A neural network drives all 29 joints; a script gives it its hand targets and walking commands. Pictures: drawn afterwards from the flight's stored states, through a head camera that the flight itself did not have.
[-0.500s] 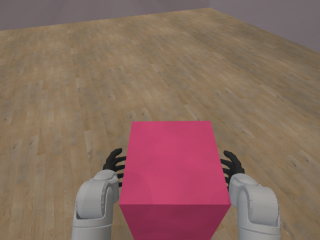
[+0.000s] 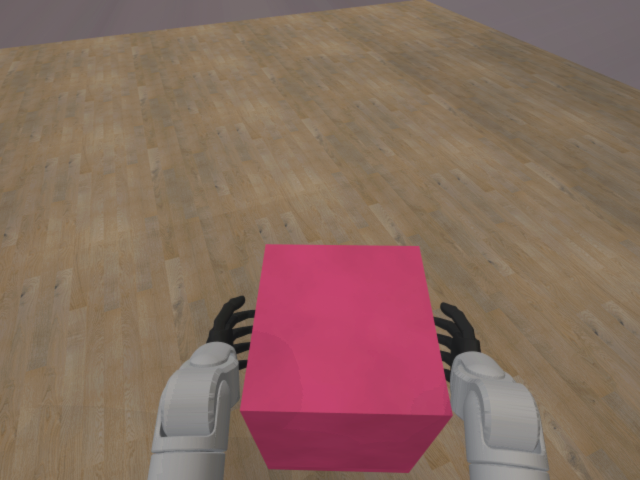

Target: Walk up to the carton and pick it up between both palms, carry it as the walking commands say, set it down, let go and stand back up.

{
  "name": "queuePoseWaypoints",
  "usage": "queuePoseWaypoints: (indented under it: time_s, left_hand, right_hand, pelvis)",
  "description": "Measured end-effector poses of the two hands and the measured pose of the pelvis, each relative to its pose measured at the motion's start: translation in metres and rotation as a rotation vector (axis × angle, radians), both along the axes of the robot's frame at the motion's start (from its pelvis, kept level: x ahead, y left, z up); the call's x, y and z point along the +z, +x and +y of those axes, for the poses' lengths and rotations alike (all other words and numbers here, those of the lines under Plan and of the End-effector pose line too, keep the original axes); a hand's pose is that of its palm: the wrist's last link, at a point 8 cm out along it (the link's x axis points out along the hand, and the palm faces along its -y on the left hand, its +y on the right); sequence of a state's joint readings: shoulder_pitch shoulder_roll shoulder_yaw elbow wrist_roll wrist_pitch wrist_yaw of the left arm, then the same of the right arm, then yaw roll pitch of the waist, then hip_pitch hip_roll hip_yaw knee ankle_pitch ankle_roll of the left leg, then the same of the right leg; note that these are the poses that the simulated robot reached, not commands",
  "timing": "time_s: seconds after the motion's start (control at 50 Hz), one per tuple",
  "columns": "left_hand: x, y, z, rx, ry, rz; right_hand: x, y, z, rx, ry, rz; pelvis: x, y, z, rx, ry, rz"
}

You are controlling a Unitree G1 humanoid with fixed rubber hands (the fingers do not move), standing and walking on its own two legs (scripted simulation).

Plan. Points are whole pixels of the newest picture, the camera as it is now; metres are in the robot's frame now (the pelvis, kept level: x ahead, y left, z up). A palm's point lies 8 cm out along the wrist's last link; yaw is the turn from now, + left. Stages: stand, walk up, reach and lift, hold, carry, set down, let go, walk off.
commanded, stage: carry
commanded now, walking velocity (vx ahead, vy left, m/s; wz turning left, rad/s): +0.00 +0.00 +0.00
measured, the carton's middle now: (340, 363) +0.30 +0.00 -0.01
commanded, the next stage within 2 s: none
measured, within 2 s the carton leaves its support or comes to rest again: neither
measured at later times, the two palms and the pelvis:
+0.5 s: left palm (238, 347) +0.29 +0.13 +0.04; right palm (470, 360) +0.29 -0.16 +0.04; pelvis +0.02 -0.01 +0.00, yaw -1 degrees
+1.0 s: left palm (233, 355) +0.28 +0.14 +0.04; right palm (469, 369) +0.28 -0.15 +0.04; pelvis +0.01 +0.00 +0.00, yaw -2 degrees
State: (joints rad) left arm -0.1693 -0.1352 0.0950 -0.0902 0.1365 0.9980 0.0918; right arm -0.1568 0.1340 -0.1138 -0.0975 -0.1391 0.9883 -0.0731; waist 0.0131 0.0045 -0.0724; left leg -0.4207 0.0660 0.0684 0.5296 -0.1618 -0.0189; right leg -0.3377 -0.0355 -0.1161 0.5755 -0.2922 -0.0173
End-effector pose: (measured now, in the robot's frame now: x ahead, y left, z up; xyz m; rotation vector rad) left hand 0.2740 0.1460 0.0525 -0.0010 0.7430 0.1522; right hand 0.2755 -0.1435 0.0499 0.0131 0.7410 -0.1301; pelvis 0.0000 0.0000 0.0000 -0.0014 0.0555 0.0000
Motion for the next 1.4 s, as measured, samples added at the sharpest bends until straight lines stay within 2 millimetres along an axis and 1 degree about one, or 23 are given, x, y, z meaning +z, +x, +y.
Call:
queuePoseWaypoints:
  time_s: [0.16,0.28,0.36,0.52,0.66,0.82,0.86,1.02,1.1,1.16,1.24,1.4]
  left_hand:
    - [-0.004,0.014,-0.008,-0.024,0.013,-0.023]
    - [-0.011,0.018,-0.012,-0.041,0.009,-0.015]
    - [-0.013,0.020,-0.013,-0.041,0.009,-0.024]
    - [-0.013,0.019,-0.014,-0.042,0.031,-0.033]
    - [-0.016,0.016,-0.016,-0.045,0.017,-0.038]
    - [-0.018,0.015,-0.016,-0.060,0.010,-0.044]
    - [-0.020,0.014,-0.015,-0.063,0.008,-0.038]
    - [-0.016,0.009,-0.008,-0.057,0.015,-0.048]
    - [-0.020,0.006,-0.005,-0.051,0.012,-0.035]
    - [-0.019,0.004,-0.003,-0.044,0.011,-0.034]
    - [-0.021,0.006,-0.001,-0.043,0.011,-0.032]
    - [-0.019,0.010,-0.003,-0.054,0.017,-0.039]
  right_hand:
    - [-0.004,0.010,-0.008,-0.012,-0.003,-0.024]
    - [-0.008,0.011,-0.013,-0.022,-0.014,-0.016]
    - [-0.009,0.013,-0.014,-0.023,-0.014,-0.025]
    - [-0.015,0.013,-0.014,-0.017,-0.002,-0.035]
    - [-0.014,0.010,-0.016,-0.018,-0.017,-0.040]
    - [-0.012,0.005,-0.016,-0.028,-0.032,-0.047]
    - [-0.013,0.004,-0.015,-0.031,-0.031,-0.042]
    - [-0.012,0.000,-0.008,-0.030,-0.018,-0.052]
    - [-0.014,0.000,-0.005,-0.023,-0.023,-0.040]
    - [-0.014,-0.001,-0.003,-0.020,-0.018,-0.039]
    - [-0.016,0.000,-0.001,-0.012,-0.028,-0.037]
    - [-0.015,0.002,-0.003,-0.027,-0.018,-0.045]
  pelvis:
    - [-0.001,0.012,-0.004,-0.003,0.003,-0.005]
    - [0.000,0.017,-0.005,-0.009,0.004,-0.009]
    - [0.000,0.019,-0.006,-0.011,0.005,-0.009]
    - [-0.001,0.021,-0.007,-0.015,0.006,-0.017]
    - [-0.001,0.019,-0.008,-0.019,0.007,-0.023]
    - [0.000,0.017,-0.005,-0.024,0.002,-0.029]
    - [0.000,0.016,-0.004,-0.023,0.001,-0.029]
    - [0.001,0.013,0.002,-0.026,-0.001,-0.031]
    - [0.001,0.012,0.004,-0.026,0.000,-0.029]
    - [0.001,0.011,0.005,-0.026,0.000,-0.026]
    - [0.001,0.011,0.006,-0.026,-0.001,-0.025]
    - [0.001,0.013,0.007,-0.027,0.000,-0.023]
